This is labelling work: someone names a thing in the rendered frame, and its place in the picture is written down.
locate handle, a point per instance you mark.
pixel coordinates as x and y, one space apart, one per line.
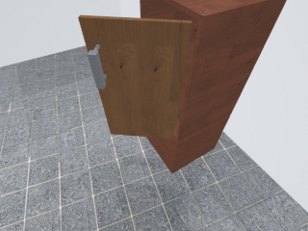
96 68

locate cupboard door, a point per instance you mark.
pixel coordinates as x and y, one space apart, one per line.
144 60

